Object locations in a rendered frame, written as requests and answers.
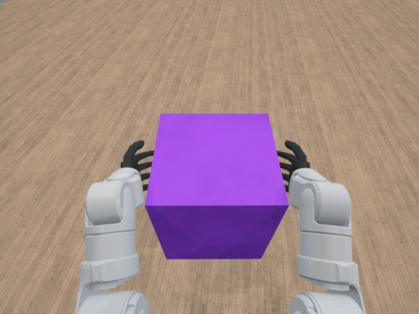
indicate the carton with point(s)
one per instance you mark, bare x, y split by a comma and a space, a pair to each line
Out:
216, 189

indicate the right robot upper arm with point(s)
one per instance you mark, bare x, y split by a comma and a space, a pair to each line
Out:
323, 303

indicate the robot left forearm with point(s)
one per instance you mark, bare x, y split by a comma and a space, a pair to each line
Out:
110, 253

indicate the left robot upper arm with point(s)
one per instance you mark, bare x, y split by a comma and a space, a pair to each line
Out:
121, 302

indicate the left robot hand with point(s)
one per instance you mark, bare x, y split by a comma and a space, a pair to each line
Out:
131, 160

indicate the robot right forearm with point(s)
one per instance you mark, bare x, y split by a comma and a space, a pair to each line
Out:
326, 254

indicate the right robot hand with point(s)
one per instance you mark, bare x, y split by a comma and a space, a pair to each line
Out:
297, 161

